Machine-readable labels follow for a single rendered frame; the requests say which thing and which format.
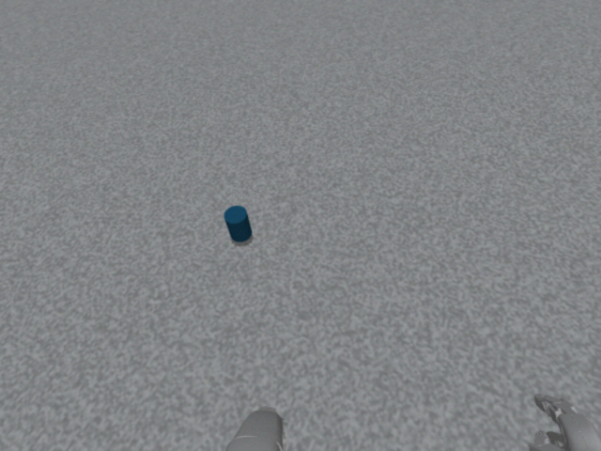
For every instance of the right robot hand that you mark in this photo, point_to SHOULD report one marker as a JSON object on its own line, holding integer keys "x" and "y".
{"x": 577, "y": 431}

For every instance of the can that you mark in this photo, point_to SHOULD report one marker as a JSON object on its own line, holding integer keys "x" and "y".
{"x": 238, "y": 224}

